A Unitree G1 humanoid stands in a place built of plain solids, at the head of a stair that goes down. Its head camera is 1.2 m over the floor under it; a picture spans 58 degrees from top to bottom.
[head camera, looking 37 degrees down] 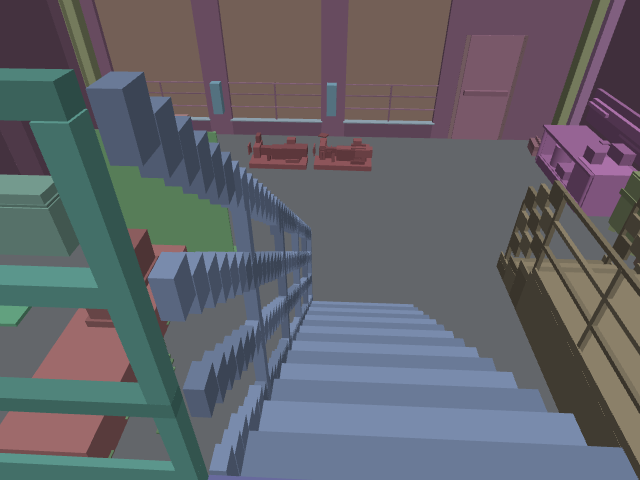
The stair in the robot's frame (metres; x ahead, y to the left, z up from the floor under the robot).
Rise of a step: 0.18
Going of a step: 0.23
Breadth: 1.27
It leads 3 degrees to the right of straight ahead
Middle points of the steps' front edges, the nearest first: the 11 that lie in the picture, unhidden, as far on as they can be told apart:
0.75 -0.35 -0.18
0.98 -0.36 -0.36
1.21 -0.37 -0.55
1.44 -0.38 -0.73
1.67 -0.39 -0.91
1.90 -0.40 -1.09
2.13 -0.41 -1.28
2.36 -0.42 -1.46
2.59 -0.44 -1.64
2.82 -0.45 -1.83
3.04 -0.46 -2.01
